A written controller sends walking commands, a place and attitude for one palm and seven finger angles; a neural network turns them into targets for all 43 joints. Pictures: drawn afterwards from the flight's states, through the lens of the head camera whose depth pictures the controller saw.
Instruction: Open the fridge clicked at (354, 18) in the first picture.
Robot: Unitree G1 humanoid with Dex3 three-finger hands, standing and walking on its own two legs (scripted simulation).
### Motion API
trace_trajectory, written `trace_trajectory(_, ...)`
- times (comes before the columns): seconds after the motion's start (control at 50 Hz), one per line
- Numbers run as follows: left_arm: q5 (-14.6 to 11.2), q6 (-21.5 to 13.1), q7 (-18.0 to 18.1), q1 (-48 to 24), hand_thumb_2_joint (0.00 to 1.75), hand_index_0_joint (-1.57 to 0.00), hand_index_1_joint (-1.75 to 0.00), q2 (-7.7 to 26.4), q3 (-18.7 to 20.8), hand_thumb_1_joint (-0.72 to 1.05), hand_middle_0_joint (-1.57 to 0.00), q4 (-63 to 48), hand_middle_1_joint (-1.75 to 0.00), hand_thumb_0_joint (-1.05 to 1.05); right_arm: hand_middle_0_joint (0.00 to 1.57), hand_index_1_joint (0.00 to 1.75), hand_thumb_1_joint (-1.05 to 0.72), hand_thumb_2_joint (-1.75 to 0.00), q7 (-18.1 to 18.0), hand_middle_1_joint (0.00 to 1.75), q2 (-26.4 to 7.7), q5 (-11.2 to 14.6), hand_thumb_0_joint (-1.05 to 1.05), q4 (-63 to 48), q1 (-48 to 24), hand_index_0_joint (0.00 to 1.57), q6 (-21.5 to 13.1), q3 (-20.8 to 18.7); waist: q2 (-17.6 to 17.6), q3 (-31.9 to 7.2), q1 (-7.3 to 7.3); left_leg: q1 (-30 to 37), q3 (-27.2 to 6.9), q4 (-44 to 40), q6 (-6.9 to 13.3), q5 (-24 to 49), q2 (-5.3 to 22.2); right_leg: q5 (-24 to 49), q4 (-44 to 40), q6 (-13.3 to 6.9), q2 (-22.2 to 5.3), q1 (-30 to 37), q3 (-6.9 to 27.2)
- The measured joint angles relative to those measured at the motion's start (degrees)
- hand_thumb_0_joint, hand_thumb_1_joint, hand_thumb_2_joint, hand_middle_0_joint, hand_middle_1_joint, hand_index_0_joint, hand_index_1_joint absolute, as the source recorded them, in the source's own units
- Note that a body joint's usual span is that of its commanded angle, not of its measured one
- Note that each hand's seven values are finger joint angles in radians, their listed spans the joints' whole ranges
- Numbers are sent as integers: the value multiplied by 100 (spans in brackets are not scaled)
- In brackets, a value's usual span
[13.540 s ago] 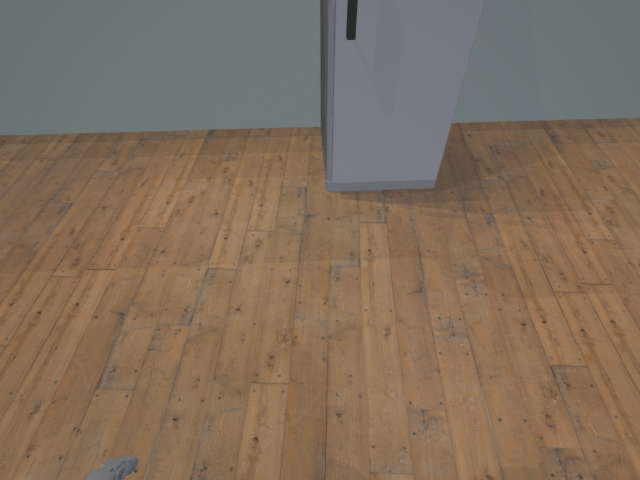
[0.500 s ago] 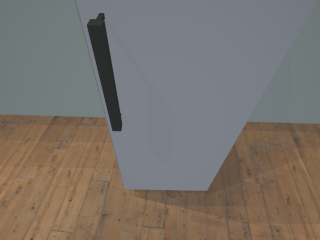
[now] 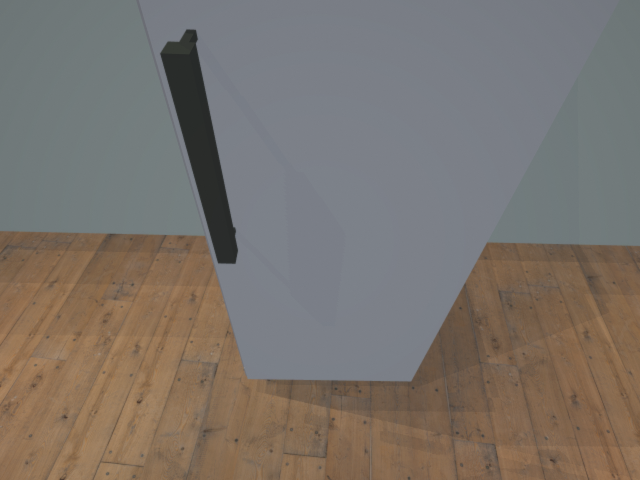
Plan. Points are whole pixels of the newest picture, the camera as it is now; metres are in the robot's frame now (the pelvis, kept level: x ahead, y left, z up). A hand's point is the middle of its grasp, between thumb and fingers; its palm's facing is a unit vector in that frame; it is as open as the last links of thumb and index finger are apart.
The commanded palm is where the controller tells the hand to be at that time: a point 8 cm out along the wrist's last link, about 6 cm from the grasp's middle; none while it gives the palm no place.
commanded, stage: look again from close up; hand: left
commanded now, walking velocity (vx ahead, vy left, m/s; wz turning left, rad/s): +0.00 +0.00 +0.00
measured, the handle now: (212, 167) +0.47 +0.18 +0.14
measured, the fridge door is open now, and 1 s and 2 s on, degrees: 0 0 0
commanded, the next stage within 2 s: raise the hand to about handle height in 0.02 s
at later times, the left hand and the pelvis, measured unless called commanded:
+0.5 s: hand (179, 454) +0.16 +0.18 -0.04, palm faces +0.05 -1.00 -0.01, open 8.3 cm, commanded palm +0.12 +0.25 -0.02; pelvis -0.03 -0.05 -0.05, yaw +2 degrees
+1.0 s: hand (113, 386) +0.20 +0.23 +0.06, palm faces +0.13 -0.99 -0.06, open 11.3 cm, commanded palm +0.16 +0.28 +0.05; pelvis -0.01 -0.03 -0.04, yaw +2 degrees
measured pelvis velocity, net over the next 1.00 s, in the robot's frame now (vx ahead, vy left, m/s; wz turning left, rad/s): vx -0.01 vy -0.03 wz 0.03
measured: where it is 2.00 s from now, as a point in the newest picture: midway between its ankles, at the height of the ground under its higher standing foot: outside the picture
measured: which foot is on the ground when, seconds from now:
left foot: down 0.00-1.00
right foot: down 0.00-1.00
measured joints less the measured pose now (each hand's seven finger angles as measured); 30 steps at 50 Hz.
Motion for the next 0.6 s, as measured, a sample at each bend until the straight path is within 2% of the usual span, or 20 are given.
trace_trajectory(0.14, 9, -23, 51, 8, 90, -20, -30, -26, -17, 91, -20, 18, -30, 1, 20, 30, -91, -90, -5, 30, -15, 12, 0, -38, -4, 20, 9, 9, 52, -5, -8, -55, -33, 78, -42, -31, 58, -3, -14, -32, 55, -3, -29)
trace_trajectory(0.16, -192, 305, 45, 264, 90, -21, -30, -62, 166, 91, -20, -846, -30, 1, 20, 30, -91, -90, -31, 30, -12, 88, 0, -330, 120, 20, -28, 1, 59, 22, -45, -124, -73, 179, -48, -70, 59, -35, 65, -40, 57, -45, -70)
trace_trajectory(0.18, -346, 469, 63, 544, 90, -21, -30, -72, 342, 91, -20, -1992, -30, 2, 20, 30, -91, -90, -130, 30, 7, 167, 0, -661, 303, 20, -235, 23, 19, 83, -4, -129, -91, 225, -58, -88, 26, -106, 222, -62, 24, -94, -90)
trace_trajectory(0.22, -592, 20, 268, 853, 90, -21, -31, -20, 462, 90, -21, -3676, -31, 2, 20, 30, -91, -90, -289, 30, 38, 231, 0, -1060, 551, 20, -720, 61, -58, 18, 80, -189, -107, 291, -81, -101, -55, -303, 589, -131, -63, -271, -110)
trace_trajectory(0.28, -916, -539, 299, 684, 88, -21, -33, -72, 622, 87, -21, -5074, -33, 2, 20, 30, -91, -90, -310, 30, -10, 256, 1, -1590, 571, 20, -1050, 17, 92, -187, -52, -467, -243, 634, -88, -201, -68, -467, 882, -78, -87, -457, -246)
trace_trajectory(0.34, -1174, -1574, -211, 324, 86, -21, -36, -95, 944, 83, -21, -5342, -35, 2, 20, 30, -90, -90, -232, 30, -26, 179, 1, -2017, 289, 20, -1151, -51, 239, -549, -190, -1113, -275, 1210, -144, -397, 50, -627, 1387, -152, 0, -1071, -263)
trace_trajectory(0.38, -1401, -2292, -848, 223, 85, -21, -38, -34, 1147, 79, -21, -5225, -38, 1, 20, 30, -90, -90, -135, 30, 21, 176, 1, -2274, 53, 21, -1159, -99, 191, -731, -209, -1641, -239, 1691, -201, -568, 148, -816, 1923, -220, 65, -1646, -208)
trace_trajectory(0.42, -1615, -2735, -1606, 211, 83, -21, -41, 60, 1290, 75, -21, -4951, -40, 1, 20, 30, -90, -90, -62, 30, 26, 227, 1, -2569, -119, 21, -1153, -134, 97, -752, -190, -2059, -246, 2131, -238, -719, 225, -991, 2401, -253, 116, -2081, -200)
trace_trajectory(0.46, -1773, -2690, -2190, 345, 81, -22, -43, 133, 1422, 71, -22, -4697, -43, 0, 20, 30, -90, -90, -67, 30, -33, 277, 1, -2859, -203, 21, -1133, -159, 8, -727, -139, -2375, -296, 2478, -287, -836, 279, -1150, 2755, -323, 159, -2382, -238)
trace_trajectory(0.5, -1900, -2393, -2471, 610, 80, -22, -46, 167, 1565, 66, -22, -4598, -46, 1, 20, 30, -90, -90, -133, 30, -138, 283, 1, -3102, -193, 21, -1123, -202, -43, -707, -55, -2607, -382, 2735, -336, -938, 318, -1260, 2975, -397, 196, -2567, -313)
trace_trajectory(0.54, -1983, -2241, -2476, 952, 78, -23, -49, 169, 1735, 61, -23, -4718, -49, 1, 20, 30, -90, -90, -219, 30, -237, 262, 1, -3243, -125, 21, -1152, -258, -60, -692, 55, -2757, -490, 2930, -377, -1020, 354, -1337, 3090, -423, 237, -2645, -410)
trace_trajectory(0.6, -2045, -2508, -2225, 1383, 75, -23, -54, 167, 1932, 54, -23, -5376, -53, 2, 20, 30, -90, -90, -355, 30, -328, 200, 1, -3208, 20, 20, -1265, -311, -39, -707, 242, -2889, -679, 3155, -404, -1127, 388, -1415, 3156, -457, 294, -2639, -585)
